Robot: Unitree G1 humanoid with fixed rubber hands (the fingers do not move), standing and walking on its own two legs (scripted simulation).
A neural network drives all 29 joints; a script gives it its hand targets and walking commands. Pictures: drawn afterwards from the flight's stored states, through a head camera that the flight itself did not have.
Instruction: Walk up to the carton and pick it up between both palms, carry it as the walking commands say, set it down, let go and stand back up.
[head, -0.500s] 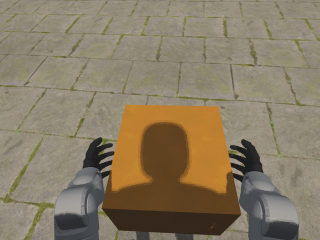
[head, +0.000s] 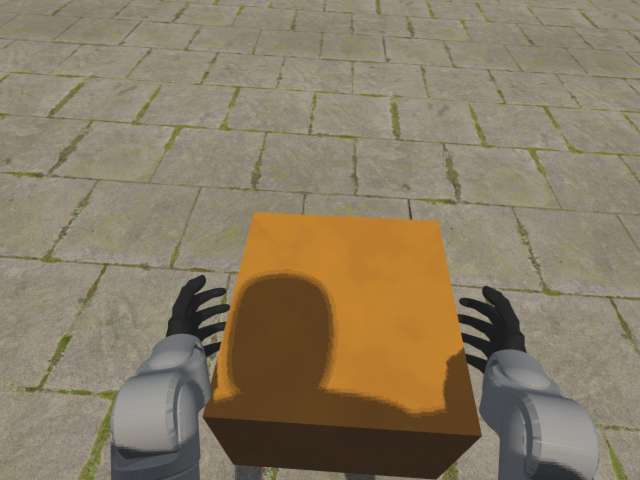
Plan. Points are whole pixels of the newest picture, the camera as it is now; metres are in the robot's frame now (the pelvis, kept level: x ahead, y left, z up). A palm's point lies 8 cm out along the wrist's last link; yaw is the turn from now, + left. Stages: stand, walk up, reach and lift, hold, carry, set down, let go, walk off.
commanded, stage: carry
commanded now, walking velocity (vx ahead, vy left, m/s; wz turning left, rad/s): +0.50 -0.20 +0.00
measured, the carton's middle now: (339, 338) +0.32 -0.01 -0.01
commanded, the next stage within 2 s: none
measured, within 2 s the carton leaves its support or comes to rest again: neither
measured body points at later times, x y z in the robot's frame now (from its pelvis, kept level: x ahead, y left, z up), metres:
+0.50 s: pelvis +0.32 -0.13 -0.01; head +0.34 -0.11 +0.44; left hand +0.57 +0.06 +0.07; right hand +0.60 -0.28 +0.09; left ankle +0.41 -0.03 -0.74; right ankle +0.22 -0.19 -0.75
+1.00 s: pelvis +0.66 -0.24 -0.03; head +0.68 -0.24 +0.42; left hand +0.93 -0.06 +0.06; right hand +0.94 -0.40 +0.06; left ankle +0.44 -0.06 -0.72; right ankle +0.75 -0.36 -0.75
